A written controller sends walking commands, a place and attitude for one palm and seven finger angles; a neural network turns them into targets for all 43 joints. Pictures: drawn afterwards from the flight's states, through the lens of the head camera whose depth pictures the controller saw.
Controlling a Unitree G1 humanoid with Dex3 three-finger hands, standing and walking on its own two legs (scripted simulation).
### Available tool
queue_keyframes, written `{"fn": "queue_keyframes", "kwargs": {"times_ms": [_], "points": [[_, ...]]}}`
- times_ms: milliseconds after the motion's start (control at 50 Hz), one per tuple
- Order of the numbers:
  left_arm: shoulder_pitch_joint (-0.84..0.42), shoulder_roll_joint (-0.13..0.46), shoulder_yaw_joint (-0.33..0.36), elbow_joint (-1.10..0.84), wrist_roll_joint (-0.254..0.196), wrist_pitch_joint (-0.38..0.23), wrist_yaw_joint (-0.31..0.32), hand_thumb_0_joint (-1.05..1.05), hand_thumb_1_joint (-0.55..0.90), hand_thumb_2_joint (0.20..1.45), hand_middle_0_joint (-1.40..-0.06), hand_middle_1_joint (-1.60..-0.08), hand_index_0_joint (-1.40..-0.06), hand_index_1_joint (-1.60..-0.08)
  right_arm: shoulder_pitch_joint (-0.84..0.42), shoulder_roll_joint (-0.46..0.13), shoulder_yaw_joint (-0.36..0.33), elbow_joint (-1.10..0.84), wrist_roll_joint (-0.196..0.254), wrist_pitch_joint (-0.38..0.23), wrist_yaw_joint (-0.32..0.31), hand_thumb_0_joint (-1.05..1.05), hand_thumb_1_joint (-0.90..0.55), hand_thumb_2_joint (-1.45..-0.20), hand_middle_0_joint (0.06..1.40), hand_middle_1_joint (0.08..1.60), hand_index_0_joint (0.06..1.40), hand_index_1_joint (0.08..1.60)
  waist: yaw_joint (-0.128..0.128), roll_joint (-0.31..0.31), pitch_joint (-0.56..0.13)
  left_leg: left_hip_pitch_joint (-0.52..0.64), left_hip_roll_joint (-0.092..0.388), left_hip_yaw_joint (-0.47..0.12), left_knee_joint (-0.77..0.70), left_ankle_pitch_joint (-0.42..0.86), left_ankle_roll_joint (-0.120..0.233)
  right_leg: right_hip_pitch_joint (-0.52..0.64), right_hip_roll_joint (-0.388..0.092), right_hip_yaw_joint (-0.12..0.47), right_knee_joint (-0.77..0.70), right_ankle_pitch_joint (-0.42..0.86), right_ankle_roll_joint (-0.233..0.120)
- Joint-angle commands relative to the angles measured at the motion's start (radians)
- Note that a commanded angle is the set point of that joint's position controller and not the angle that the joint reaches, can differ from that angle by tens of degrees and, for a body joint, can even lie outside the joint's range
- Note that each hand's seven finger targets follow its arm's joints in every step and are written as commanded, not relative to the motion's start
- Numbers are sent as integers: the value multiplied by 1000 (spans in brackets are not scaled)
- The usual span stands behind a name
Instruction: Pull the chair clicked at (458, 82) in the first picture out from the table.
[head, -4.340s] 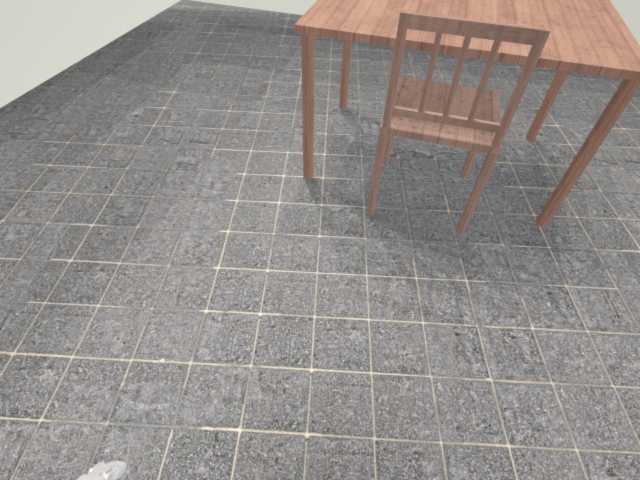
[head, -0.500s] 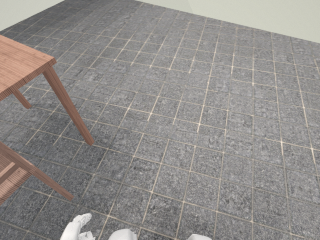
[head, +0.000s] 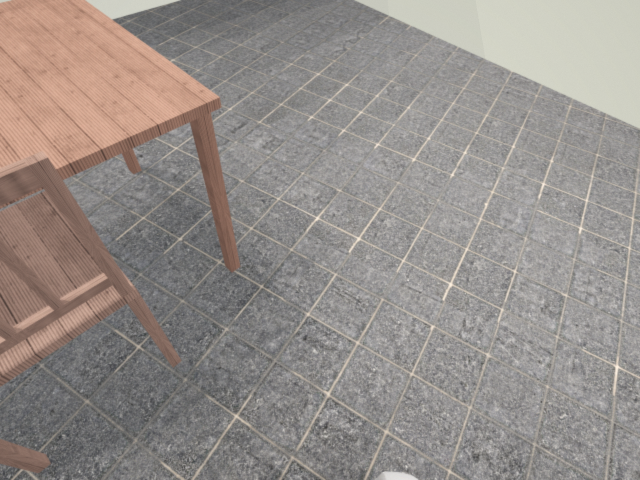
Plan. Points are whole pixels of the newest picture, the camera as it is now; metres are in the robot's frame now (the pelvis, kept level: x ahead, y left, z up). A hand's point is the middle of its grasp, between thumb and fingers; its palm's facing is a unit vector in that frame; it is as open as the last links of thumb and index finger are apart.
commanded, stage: turn to face it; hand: left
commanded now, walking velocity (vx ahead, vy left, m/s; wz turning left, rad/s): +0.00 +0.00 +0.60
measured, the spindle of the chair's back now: out of the picture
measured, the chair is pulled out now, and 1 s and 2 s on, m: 0.00 0.00 0.00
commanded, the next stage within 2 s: take the last steps up to it in 1.14 s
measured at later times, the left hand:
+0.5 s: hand out of the picture -0.05 +0.18 -0.17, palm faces +0.36 -0.90 -0.25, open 7.4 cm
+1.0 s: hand out of the picture -0.06 +0.21 -0.15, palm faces +0.57 -0.77 -0.30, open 7.4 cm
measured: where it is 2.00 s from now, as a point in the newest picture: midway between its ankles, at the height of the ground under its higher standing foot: outside the picture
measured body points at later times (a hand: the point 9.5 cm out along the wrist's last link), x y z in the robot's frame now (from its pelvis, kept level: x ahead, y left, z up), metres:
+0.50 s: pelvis -0.04 -0.03 -0.01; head -0.01 -0.01 +0.44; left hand -0.07 +0.23 -0.15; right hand +0.16 -0.25 -0.14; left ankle -0.09 +0.08 -0.72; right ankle -0.01 -0.17 -0.74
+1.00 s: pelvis -0.04 -0.03 -0.01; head +0.00 -0.03 +0.44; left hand -0.09 +0.25 -0.13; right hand +0.15 -0.21 -0.17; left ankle -0.09 +0.08 -0.74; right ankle +0.03 -0.12 -0.75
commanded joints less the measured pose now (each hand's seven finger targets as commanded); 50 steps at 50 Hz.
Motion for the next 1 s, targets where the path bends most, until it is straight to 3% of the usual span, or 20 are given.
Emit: {"fn": "queue_keyframes", "kwargs": {"times_ms": [0, 80, 120, 140, 160, 200, 240, 280, 400, 480, 500, 520, 540, 580, 640, 800, 920, 940, 960, 980], "points": [[-42, 45, -2, -108, -9, -28, 2, 0, 900, 900, -200, -300, -200, -300, 17, -230, -65, -69, -3, -5, -9, 0, -900, -900, 200, 300, 200, 300, -13, 180, -137, 160, 239, -313, -126, 291, 126, -21, 16, 6, -91, 9, 0], [35, 68, -1, -102, -12, -32, 6, 0, 900, 900, -200, -300, -200, -300, -49, -252, -77, -104, -4, 9, 1, 0, -900, -900, 200, 300, 200, 300, 19, 180, -137, 51, 194, -365, -109, 195, 98, 144, 49, -9, -294, 74, -15], [122, 107, 9, -88, -8, -42, 11, 0, 900, 900, -200, -300, -200, -300, -85, -229, -78, -128, 6, 17, 8, 0, -900, -900, 200, 300, 200, 300, 61, 109, -142, -100, 123, -327, -31, 37, 28, 349, 8, 5, -557, 198, -34], [135, 197, 24, -99, 10, -52, 19, 0, 900, 900, -200, -300, -200, -300, -80, -167, -69, -146, 15, 21, 16, 0, -900, -900, 200, 300, 200, 300, 71, -121, -127, -293, 4, -199, 181, -154, -51, 453, -216, 233, -709, 76, -107], [92, 260, 24, -126, 15, -48, 18, 0, 900, 900, -200, -300, -200, -300, -102, -139, -62, -176, 6, 20, 16, 0, -900, -900, 200, 300, 200, 300, 73, -287, -76, -367, -74, -56, 442, -360, -97, 328, -436, 404, -756, 72, -210], [-9, 209, 14, -153, 8, -54, 19, 0, 900, 900, -200, -300, -200, -300, -123, -182, -73, -157, -5, 39, 26, 0, -900, -900, 200, 300, 200, 300, 27, -229, -10, -308, 0, -91, 689, -287, -85, 122, -352, 284, -735, 93, -198], [-76, 155, -6, -168, 11, -56, 17, 0, 900, 900, -200, -300, -200, -300, -77, -178, -71, -130, -3, 44, 37, 0, -900, -900, 200, 300, 200, 300, -19, -172, 22, -279, 27, -50, 767, -194, -101, 94, -275, 116, -673, 232, -177], [-41, 162, -7, -163, 16, -60, 16, 0, 900, 900, -200, -300, -200, -300, -89, -162, -59, -131, 0, 43, 40, 0, -900, -900, 200, 300, 200, 300, 1, -181, 5, -261, 30, -3, 699, -195, -118, 157, -259, 30, -634, 327, -174], [93, 233, 8, -125, 20, -51, 9, 0, 900, 900, -200, -300, -200, -300, -218, -140, -34, -175, 10, 31, 42, 0, -900, -900, 200, 300, 200, 300, 83, -207, -49, -163, 17, 78, 372, -274, -117, 298, -309, -10, -553, 555, -201], [92, 239, 18, -121, 9, -40, 3, 0, 900, 900, -200, -300, -200, -300, -127, -172, -36, -159, 10, 10, 36, 0, -900, -900, 200, 300, 200, 300, 42, -187, -127, 55, 5, 107, 23, -92, -92, 293, -285, -116, -364, 630, -111], [96, 214, 15, -133, 1, -36, -2, 0, 900, 900, -200, -300, -200, -300, -64, -236, -53, -146, 7, 0, 34, 0, -900, -900, 200, 300, 200, 300, 4, -53, -184, 253, 85, 13, -69, 113, -55, 154, -250, -154, -200, 519, -52], [74, 141, 0, -180, -5, -35, -13, 0, 900, 900, -200, -300, -200, -300, -1, -361, -84, -144, 1, -9, 28, 0, -900, -900, 200, 300, 200, 300, -34, 284, -200, 421, 374, -363, -73, 539, 89, -169, -108, -176, 30, -56, 31], [-16, 136, -17, -215, 7, -26, -5, 0, 900, 900, -200, -300, -200, -300, 89, -397, -88, -116, 12, -3, 21, 0, -900, -900, 200, 300, 200, 300, -76, 229, -196, 388, 454, -388, -67, 714, 171, -220, -92, -73, 160, -214, 20], [-65, 130, -6, -193, -3, -27, 2, 0, 900, 900, -200, -300, -200, -300, 39, -332, -74, -108, 5, -10, -2, 0, -900, -900, 200, 300, 200, 300, -58, 243, -157, 287, 353, -332, -61, 645, 163, -217, -85, 15, 253, -119, 16], [-2, 132, 2, -147, -1, -26, -13, 0, 900, 900, -200, -300, -200, -300, -103, -261, -48, -148, 3, -14, -3, 0, -900, -900, 200, 300, 200, 300, 16, 155, -112, 176, 231, -212, -92, 479, 105, -130, -67, 10, 211, 29, 18], [-48, 112, -5, -165, -4, -25, -3, 0, 900, 900, -200, -300, -200, -300, -50, -261, -57, -126, -1, -2, -1, 0, -900, -900, 200, 300, 200, 300, -9, 135, -107, 194, 224, -327, -117, 339, 140, -73, -17, 22, -10, 19, 17], [49, 105, -10, -150, -11, -41, 7, 0, 900, 900, -200, -300, -200, -300, -90, -246, -58, -130, 1, 8, 2, 0, -900, -900, 200, 300, 200, 300, 42, 132, -117, 59, 165, -358, -34, 330, 97, 203, 40, -4, -374, 155, -14], [76, 126, -7, -144, -8, -50, 11, 0, 900, 900, -200, -300, -200, -300, -86, -224, -55, -129, 9, 7, 5, 0, -900, -900, 200, 300, 200, 300, 56, 87, -130, -10, 134, -339, 19, 270, 60, 317, 16, 14, -517, 252, -18], [95, 187, 4, -144, 4, -63, 17, 0, 900, 900, -200, -300, -200, -300, -59, -172, -46, -131, 18, 4, 10, 0, -900, -900, 200, 300, 200, 300, 60, -86, -145, -152, 42, -242, 168, 60, -9, 451, -153, 178, -625, 293, -64], [99, 256, 14, -150, 14, -67, 17, 0, 900, 900, -200, -300, -200, -300, -64, -127, -37, -158, 17, 2, 12, 0, -900, -900, 200, 300, 200, 300, 64, -286, -119, -277, -90, -71, 385, -357, -75, 429, -396, 390, -662, 431, -186]]}}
